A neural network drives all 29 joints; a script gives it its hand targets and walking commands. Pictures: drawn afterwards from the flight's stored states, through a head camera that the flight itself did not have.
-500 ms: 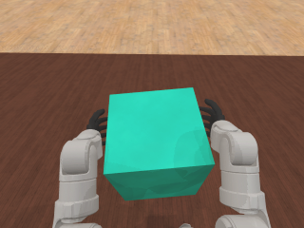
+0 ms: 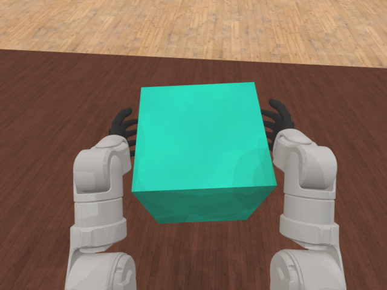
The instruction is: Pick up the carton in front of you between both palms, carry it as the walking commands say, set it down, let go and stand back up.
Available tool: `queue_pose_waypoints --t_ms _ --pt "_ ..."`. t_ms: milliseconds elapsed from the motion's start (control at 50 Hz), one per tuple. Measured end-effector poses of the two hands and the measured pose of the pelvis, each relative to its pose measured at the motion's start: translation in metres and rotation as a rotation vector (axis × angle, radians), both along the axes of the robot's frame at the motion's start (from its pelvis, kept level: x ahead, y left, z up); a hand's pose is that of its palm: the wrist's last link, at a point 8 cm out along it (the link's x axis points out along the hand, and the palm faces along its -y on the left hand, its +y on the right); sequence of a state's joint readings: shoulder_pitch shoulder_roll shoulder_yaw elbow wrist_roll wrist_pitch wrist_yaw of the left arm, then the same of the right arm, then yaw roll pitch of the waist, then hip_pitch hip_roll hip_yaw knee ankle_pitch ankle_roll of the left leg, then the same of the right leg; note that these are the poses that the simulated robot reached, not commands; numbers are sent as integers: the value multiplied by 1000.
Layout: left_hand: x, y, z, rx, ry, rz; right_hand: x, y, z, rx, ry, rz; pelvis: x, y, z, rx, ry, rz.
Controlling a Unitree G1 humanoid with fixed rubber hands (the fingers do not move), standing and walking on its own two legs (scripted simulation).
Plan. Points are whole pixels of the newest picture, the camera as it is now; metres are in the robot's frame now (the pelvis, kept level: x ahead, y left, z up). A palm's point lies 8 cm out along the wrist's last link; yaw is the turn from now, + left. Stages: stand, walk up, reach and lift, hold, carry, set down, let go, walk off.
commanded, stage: carry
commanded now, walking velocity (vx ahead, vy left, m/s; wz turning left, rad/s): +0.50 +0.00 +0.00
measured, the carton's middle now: (200, 161) +0.38 +0.02 +0.06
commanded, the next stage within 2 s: none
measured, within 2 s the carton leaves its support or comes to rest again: neither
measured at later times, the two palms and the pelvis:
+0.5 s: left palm (170, 81) +0.69 +0.12 +0.03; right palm (266, 74) +0.72 -0.18 +0.04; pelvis +0.35 -0.04 -0.07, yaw +1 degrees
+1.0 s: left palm (177, 35) +1.03 +0.12 +0.00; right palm (252, 36) +1.01 -0.17 +0.01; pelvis +0.67 -0.01 -0.10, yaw +0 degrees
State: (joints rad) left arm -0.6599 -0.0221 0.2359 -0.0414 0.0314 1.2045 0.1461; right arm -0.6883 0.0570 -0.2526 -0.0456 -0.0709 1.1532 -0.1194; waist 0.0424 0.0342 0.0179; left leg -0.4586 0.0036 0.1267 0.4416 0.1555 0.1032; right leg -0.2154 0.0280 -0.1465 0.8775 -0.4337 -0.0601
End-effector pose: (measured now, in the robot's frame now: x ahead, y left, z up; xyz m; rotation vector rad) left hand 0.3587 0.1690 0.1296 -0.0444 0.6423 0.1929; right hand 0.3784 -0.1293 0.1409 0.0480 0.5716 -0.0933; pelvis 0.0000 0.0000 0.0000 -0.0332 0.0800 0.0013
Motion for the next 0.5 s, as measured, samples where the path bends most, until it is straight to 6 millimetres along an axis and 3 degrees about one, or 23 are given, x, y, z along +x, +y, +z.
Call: queue_pose_waypoints --t_ms 60,180,280,340,420,500 --pt "48 -5 -12 -11 23 -41 35 -5 -10 -42 21 -23 40 3 -8 25 0 11" --pt "125 -28 -36 -6 148 -102 96 -28 -35 -37 147 -83 116 6 -2 18 18 11" --pt "196 -43 -41 -1 118 -106 169 -43 -37 -26 118 -89 184 -3 -7 32 26 11" --pt "243 -51 -45 1 88 -89 221 -51 -43 -26 87 -73 234 -13 -21 50 24 10" --pt "303 -57 -69 17 63 -60 293 -58 -65 -40 61 -25 302 -29 -60 72 1 28" --pt "336 -51 -104 42 168 -35 342 -51 -103 -36 164 23 345 -38 -65 48 7 21"
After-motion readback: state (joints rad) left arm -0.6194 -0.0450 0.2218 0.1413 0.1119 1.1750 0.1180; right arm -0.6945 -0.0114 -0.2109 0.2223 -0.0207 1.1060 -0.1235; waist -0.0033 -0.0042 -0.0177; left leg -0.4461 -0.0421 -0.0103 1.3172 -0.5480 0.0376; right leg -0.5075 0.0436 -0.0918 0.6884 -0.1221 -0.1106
